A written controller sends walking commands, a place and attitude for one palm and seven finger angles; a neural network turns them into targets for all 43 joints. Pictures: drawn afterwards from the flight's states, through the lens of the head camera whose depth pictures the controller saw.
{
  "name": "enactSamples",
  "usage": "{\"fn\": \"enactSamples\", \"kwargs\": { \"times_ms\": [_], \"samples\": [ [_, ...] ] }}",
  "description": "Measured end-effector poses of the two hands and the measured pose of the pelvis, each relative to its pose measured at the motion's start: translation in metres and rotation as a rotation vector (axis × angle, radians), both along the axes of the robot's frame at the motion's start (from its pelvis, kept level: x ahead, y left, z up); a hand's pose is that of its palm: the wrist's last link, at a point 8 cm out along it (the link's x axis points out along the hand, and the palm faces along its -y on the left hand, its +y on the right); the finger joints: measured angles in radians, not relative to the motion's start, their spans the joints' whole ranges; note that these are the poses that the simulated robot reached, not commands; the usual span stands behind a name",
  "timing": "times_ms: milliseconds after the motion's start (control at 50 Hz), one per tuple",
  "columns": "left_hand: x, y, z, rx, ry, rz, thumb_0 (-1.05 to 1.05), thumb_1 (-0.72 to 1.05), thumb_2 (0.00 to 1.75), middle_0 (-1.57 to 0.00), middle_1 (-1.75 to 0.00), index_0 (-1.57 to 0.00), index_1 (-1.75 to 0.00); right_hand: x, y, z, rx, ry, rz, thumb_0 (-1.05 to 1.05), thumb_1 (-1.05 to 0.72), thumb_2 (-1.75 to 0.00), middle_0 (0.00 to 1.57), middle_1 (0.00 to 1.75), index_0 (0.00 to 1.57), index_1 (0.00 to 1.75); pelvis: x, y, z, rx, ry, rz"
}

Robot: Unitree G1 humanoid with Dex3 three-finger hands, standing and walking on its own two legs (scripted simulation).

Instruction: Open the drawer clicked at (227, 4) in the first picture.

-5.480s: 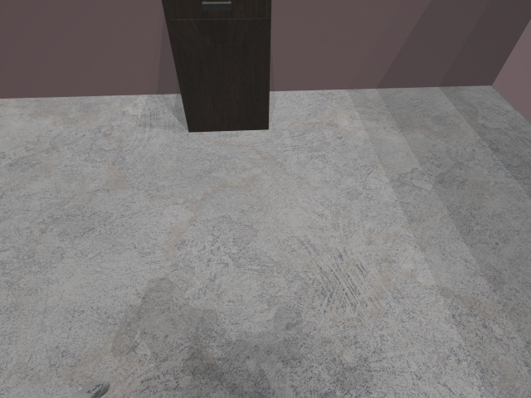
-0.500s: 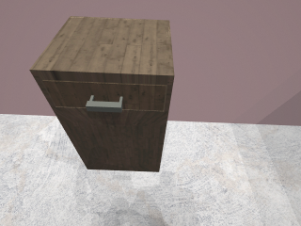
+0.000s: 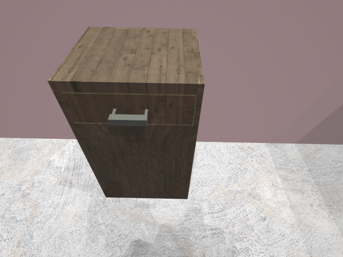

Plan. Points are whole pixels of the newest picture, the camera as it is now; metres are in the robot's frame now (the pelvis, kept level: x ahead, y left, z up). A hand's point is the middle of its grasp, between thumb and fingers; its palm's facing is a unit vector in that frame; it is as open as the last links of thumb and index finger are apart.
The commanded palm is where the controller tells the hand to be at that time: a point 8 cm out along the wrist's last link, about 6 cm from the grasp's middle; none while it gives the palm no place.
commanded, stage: come to a stop and stand still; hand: left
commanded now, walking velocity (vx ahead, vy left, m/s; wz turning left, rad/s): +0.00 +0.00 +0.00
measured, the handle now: (129, 115) +0.57 +0.18 -0.03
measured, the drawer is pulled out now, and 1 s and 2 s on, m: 0.00 0.00 0.00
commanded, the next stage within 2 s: look again from close up in 1.40 s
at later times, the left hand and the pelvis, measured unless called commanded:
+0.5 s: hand out of the picture -0.02 +0.18 -0.15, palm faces +0.03 -0.98 -0.20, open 7.4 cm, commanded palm none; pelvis +0.00 +0.02 +0.01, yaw +1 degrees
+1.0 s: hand out of the picture +0.06 +0.17 -0.16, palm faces +0.04 -0.97 -0.22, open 7.3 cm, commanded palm none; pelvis +0.04 +0.00 +0.01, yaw +1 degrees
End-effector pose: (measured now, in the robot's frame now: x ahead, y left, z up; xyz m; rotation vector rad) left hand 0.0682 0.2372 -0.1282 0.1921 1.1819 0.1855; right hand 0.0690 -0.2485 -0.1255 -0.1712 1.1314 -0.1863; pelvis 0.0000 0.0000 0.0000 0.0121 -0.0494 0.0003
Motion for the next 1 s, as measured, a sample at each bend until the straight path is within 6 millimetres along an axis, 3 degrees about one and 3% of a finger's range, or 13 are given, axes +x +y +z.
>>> {"fn": "enactSamples", "kwargs": {
  "times_ms": [180,280,380,500,600,820,1000],
  "samples": [
    [-0.062,0.023,0.011,0.022,0.088,0.007,0.01,0.9,0.9,-0.2,-0.3,-0.2,-0.29,-0.015,0.036,-0.007,0.077,0.0,0.041,0.0,-0.92,-0.89,0.2,0.3,0.2,0.3,-0.013,0.015,0.006,0.007,-0.011,-0.011],
    [-0.09,0.02,0.012,0.011,0.156,0.031,0.01,0.9,0.9,-0.19,-0.3,-0.2,-0.29,-0.039,0.035,-0.01,0.075,0.076,0.041,0.0,-0.93,-0.89,0.2,0.3,0.2,0.3,-0.013,0.018,0.01,0.006,0.003,0.006],
    [-0.102,0.011,0.009,-0.015,0.202,0.05,0.01,0.9,0.9,-0.19,-0.3,-0.2,-0.29,-0.066,0.033,-0.012,0.069,0.18,0.032,0.0,-0.92,-0.89,0.2,0.3,0.2,0.3,-0.01,0.018,0.011,0.006,0.013,0.019],
    [-0.093,-0.004,0.005,-0.05,0.224,0.043,0.01,0.9,0.9,-0.2,-0.3,-0.2,-0.29,-0.087,0.033,-0.012,0.069,0.264,0.003,0.0,-0.92,-0.89,0.2,0.3,0.2,0.3,0.0,0.015,0.012,0.005,0.018,0.017],
    [-0.073,-0.014,0.002,-0.062,0.212,0.027,0.01,0.91,0.9,-0.2,-0.3,-0.2,-0.29,-0.089,0.036,-0.012,0.079,0.292,-0.013,0.0,-0.91,-0.89,0.2,0.3,0.2,0.3,0.01,0.011,0.013,0.004,0.019,0.015],
    [-0.034,-0.013,0.003,-0.036,0.172,0.028,0.02,0.93,0.9,-0.2,-0.3,-0.2,-0.29,-0.059,0.038,-0.014,0.097,0.275,-0.012,0.0,-0.91,-0.89,0.2,0.3,0.2,0.3,0.031,0.001,0.013,-0.004,0.02,0.016],
    [-0.016,-0.016,0.003,-0.033,0.159,0.035,0.02,0.93,0.9,-0.2,-0.3,-0.2,-0.29,-0.034,0.031,-0.013,0.087,0.252,-0.003,0.0,-0.91,-0.89,0.2,0.3,0.2,0.3,0.044,-0.005,0.013,-0.008,0.025,0.018]
  ]
}}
